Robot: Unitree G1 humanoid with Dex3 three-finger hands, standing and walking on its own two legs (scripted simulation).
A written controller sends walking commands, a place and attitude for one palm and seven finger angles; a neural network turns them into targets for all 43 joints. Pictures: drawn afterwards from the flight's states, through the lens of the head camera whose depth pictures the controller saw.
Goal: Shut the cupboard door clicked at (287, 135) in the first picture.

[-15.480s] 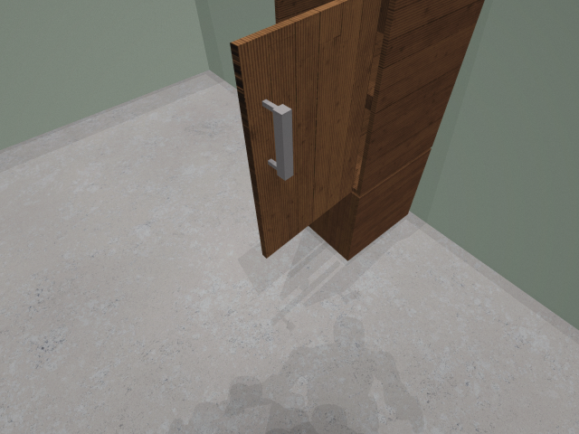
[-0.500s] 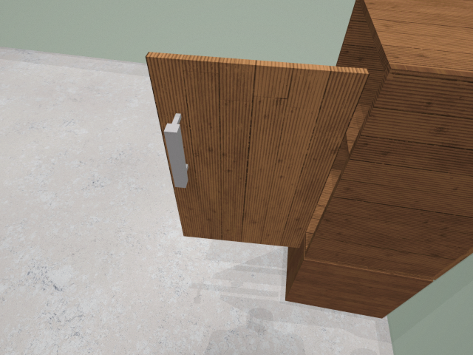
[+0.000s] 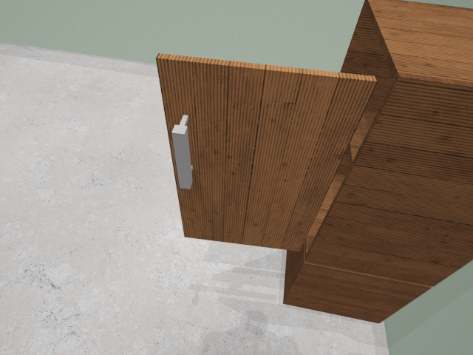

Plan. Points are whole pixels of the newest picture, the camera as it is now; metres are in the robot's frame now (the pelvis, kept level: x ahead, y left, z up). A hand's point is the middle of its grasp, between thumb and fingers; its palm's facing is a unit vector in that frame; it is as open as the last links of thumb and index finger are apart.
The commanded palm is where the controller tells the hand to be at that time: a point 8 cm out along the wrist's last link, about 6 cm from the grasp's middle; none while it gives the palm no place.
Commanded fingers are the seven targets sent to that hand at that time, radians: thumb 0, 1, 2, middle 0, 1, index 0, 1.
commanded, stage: look again from close up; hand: left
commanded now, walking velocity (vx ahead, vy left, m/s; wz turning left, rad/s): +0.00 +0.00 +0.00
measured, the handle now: (185, 152) +0.49 +0.15 +0.06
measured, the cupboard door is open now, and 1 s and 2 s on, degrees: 94 94 94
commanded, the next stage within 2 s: come to a stop and stand still in 0.16 s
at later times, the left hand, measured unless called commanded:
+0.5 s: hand out of the picture -0.01 +0.19 -0.18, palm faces +0.02 -0.97 -0.22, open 7.4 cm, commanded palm none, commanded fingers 0.00 0.90 0.90 -0.20 -0.30 -0.20 -0.30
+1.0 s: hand out of the picture -0.04 +0.16 -0.18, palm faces +0.03 -0.98 -0.17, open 7.4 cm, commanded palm none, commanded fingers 0.00 0.90 0.90 -0.20 -0.30 -0.20 -0.30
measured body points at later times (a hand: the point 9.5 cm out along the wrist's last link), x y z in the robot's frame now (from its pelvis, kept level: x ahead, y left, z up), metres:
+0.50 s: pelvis -0.01 +0.00 -0.01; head +0.00 +0.00 +0.44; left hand -0.01 +0.24 -0.16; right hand +0.03 -0.23 -0.16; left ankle +0.04 +0.07 -0.74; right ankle -0.03 -0.15 -0.74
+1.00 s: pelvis -0.02 -0.01 +0.00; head -0.02 +0.00 +0.45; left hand -0.04 +0.21 -0.17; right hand +0.01 -0.25 -0.15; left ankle +0.04 +0.07 -0.74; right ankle -0.03 -0.16 -0.74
